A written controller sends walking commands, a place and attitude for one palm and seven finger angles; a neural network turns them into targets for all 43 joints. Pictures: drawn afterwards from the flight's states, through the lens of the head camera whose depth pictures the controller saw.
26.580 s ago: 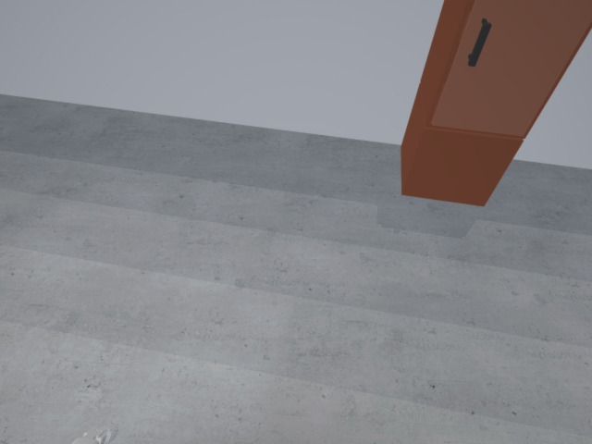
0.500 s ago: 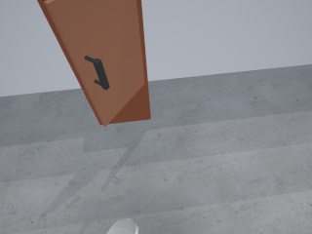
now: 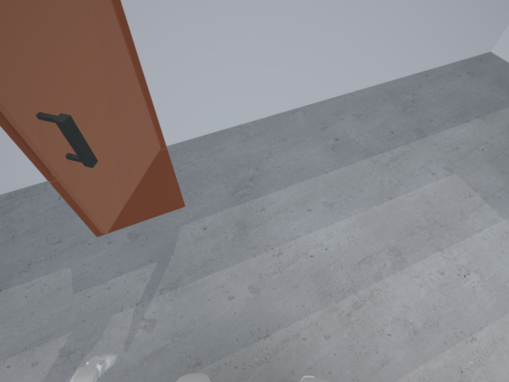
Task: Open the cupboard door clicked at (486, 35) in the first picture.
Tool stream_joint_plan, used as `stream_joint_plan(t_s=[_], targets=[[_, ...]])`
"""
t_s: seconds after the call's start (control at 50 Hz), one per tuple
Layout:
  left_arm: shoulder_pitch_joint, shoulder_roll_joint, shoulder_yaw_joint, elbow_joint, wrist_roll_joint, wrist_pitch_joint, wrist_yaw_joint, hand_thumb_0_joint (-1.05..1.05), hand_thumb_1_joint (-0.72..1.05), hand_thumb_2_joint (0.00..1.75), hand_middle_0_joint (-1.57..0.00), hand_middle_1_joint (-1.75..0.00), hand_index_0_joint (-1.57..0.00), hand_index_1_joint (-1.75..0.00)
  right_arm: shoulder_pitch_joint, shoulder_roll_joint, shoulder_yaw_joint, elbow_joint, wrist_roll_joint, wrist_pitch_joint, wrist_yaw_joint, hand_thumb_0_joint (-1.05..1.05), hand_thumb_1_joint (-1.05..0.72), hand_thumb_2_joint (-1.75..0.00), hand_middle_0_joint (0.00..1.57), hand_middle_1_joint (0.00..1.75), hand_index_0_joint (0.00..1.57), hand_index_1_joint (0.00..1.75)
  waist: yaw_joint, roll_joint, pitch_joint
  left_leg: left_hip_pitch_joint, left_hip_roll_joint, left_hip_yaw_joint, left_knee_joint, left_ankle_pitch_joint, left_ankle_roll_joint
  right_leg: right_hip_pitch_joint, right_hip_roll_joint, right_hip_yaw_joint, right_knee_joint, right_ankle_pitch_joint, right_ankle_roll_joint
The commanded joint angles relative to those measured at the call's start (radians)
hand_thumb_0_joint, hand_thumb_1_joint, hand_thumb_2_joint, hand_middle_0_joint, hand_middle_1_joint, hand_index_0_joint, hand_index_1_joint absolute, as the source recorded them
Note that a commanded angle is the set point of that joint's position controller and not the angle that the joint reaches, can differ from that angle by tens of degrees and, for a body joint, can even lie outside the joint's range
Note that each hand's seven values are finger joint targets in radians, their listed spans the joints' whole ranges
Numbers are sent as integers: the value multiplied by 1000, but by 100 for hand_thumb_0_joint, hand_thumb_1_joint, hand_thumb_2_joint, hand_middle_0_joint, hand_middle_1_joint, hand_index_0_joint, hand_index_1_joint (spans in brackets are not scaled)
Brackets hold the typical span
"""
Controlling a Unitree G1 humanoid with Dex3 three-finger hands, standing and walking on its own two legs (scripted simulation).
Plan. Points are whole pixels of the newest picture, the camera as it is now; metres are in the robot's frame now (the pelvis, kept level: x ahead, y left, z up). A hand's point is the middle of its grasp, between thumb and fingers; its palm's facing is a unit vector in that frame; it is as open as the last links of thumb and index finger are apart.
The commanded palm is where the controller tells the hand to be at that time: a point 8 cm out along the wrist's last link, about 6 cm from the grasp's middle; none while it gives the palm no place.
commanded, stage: walk to a spot facing it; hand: left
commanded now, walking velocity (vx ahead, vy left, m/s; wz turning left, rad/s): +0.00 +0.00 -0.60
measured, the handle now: (68, 140) +0.52 +0.43 +0.02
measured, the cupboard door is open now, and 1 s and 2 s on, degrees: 51 51 51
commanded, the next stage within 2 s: turn to face it in 1.90 s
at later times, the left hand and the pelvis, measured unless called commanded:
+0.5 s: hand (186, 352) +0.18 +0.14 -0.14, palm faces -0.30 -0.92 -0.24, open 7.4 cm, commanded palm none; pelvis +0.02 -0.03 +0.01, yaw -18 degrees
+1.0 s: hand (280, 250) +0.38 -0.02 -0.13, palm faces -0.59 -0.78 -0.21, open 7.4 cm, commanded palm none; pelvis +0.16 -0.11 +0.01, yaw -34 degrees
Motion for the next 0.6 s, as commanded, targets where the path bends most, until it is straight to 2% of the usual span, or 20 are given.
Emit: stream_joint_plan(t_s=[0.0, 0.04, 0.1, 0.12, 0.14, 0.16, 0.18, 0.24, 0.28, 0.3, 0.32, 0.34, 0.36, 0.38, 0.4, 0.42, 0.46, 0.52, 0.56, 0.58], targets=[[37, 199, 49, -45, 13, 9, 37, 0, 90, 90, -20, -30, -20, -30, -30, -124, -35, -111, 11, -21, -3, 0, -90, -90, 20, 30, 20, 30, 18, -296, -155, -191, -34, -51, 275, -79, 20, 179, -276, 429, -280, 209, -224], [-10, 174, 41, -60, 15, 8, 39, 0, 90, 90, -20, -30, -20, -30, 4, -88, -22, -85, 13, -24, 2, 0, -90, -90, 20, 30, 20, 30, -15, -211, -157, -76, -47, -30, 92, -28, 16, 101, -232, 364, -247, 286, -190], [-59, 157, 29, -57, 5, 16, 31, 0, 90, 90, -20, -30, -20, -30, 133, -80, -19, -33, 12, -28, 0, 0, -90, -90, 20, 30, 20, 30, -79, -122, -145, 169, -86, 8, -266, 191, 16, -57, -151, 320, -192, 111, -104], [-63, 110, 18, -76, -5, 26, 24, 0, 90, 90, -20, -30, -20, -30, 165, -141, -28, -25, 2, -37, -8, 0, -90, -90, 20, 30, 20, 30, -86, 41, -125, 241, 16, -130, -450, 118, 57, -186, -48, 248, -90, -65, -46], [-52, 49, 3, -99, -15, 31, 13, 0, 90, 90, -20, -30, -20, -30, 167, -250, -47, -40, -21, -46, -13, 0, -90, -90, 20, 30, 20, 30, -80, 344, -95, 228, 299, -460, -626, 31, 161, -300, 77, 65, 191, -278, 24], [-84, 90, 15, -119, -10, 24, 2, 0, 90, 90, -20, -30, -20, -30, 142, -284, -51, -60, -20, -49, -26, 0, -90, -90, 20, 30, 20, 30, -71, 234, -87, 73, 390, -500, -657, 47, 247, -227, 16, 60, 366, -299, 38], [-79, 86, 22, -96, 6, 21, -4, 0, 90, 90, -20, -30, -20, -30, 113, -254, -44, -64, -26, -60, -14, 0, -90, -90, 20, 30, 20, 30, -48, 134, -89, 60, 343, -454, -624, 146, 250, -209, 14, 51, 471, -261, 35], [-65, 25, 7, -82, 0, 21, -22, 0, 90, 90, -20, -30, -20, -30, 53, -199, -30, -65, -31, -58, -11, 0, -90, -90, 20, 30, 20, 30, -17, 214, -91, 106, 209, -122, -514, 396, 172, -157, -32, -30, 340, -210, 46], [-75, 9, -3, -80, -1, 12, -32, 0, 90, 90, -20, -30, -20, -30, 114, -201, -30, -40, -31, -57, -7, 0, -90, -90, 20, 30, 20, 30, -50, 254, -143, 175, 188, -40, -478, 370, 150, -79, -6, -98, 179, -226, 34], [-83, 8, -5, -81, -1, 3, -34, 0, 90, 90, -20, -30, -20, -30, 138, -209, -34, -30, -29, -56, -3, 0, -90, -90, 20, 30, 20, 30, -62, 230, -145, 186, 199, -26, -453, 354, 143, -39, 8, -123, 99, -237, 25], [-72, 8, -5, -72, -1, -2, -35, 0, 90, 90, -20, -30, -20, -30, 150, -218, -39, -22, -26, -56, 0, 0, -90, -90, 20, 30, 20, 30, -59, 211, -155, 177, 197, -7, -426, 322, 132, 19, 25, -142, 16, -203, 17], [-23, 18, 1, -52, -1, -7, -34, 0, 90, 90, -20, -30, -20, -30, 139, -218, -40, -24, -22, -53, 3, 0, -90, -90, 20, 30, 20, 30, -31, 182, -144, 104, 181, 28, -360, 249, 105, 140, 37, -154, -107, -126, 4], [73, 70, 19, -19, 2, -15, -26, 0, 90, 90, -20, -30, -20, -30, 110, -188, -38, -35, -13, -53, 8, 0, -90, -90, 20, 30, 20, 30, 20, 61, -166, -45, 126, 86, -216, 152, 63, 339, -8, -59, -233, -115, -29], [173, 199, 49, 14, 13, -25, -7, 0, 90, 90, -20, -30, -20, -30, 44, -101, -22, -85, 3, -52, 17, 0, -90, -90, 20, 30, 20, 30, 76, -309, -143, -365, -25, 207, 83, -112, -8, 518, -295, 399, -394, -173, -147], [263, 241, 59, 32, -5, -24, 9, 0, 90, 90, -20, -30, -20, -30, -94, -119, -18, -141, -5, -53, 20, 0, -90, -90, 20, 30, 20, 30, 155, -270, -96, -464, -33, 48, 254, -164, 2, 460, -406, 563, -438, -104, -247], [226, 255, 60, 27, -3, -27, 16, 0, 90, 90, -20, -30, -20, -30, -79, -115, -20, -155, 4, -63, 28, 0, -90, -90, 20, 30, 20, 30, 104, -220, -108, -473, -3, -19, 308, -122, 5, 408, -404, 606, -422, -278, -298], [113, 154, 37, 4, 3, -43, 24, 0, 90, 90, -20, -30, -20, -30, -81, -120, -34, -114, -5, -64, 30, 0, -90, -90, 20, 30, 20, 30, 38, -179, -64, -396, 4, -42, 270, 28, -3, 287, -286, 425, -388, -104, -229], [86, 135, 34, 12, 6, -60, 22, 0, 90, 90, -20, -30, -20, -30, -52, -67, -30, -96, -2, -64, 41, 0, -90, -90, 20, 30, 20, 30, 5, -184, -76, -217, -28, -6, 60, 110, -4, 193, -223, 309, -370, 70, -204], [85, 144, 37, 20, 6, -59, 16, 0, 90, 90, -20, -30, -20, -30, -35, -55, -29, -88, 0, -70, 44, 0, -90, -90, 20, 30, 20, 30, -1, -161, -77, -94, -66, 23, -71, 148, 1, 134, -200, 311, -360, 3, -190], [70, 140, 38, 20, 6, -57, 14, 0, 90, 90, -20, -30, -20, -30, -1, -54, -30, -75, 0, -75, 41, 0, -90, -90, 20, 30, 20, 30, -23, -155, -84, -3, -84, 36, -150, 187, 4, 93, -177, 304, -343, -60, -175]])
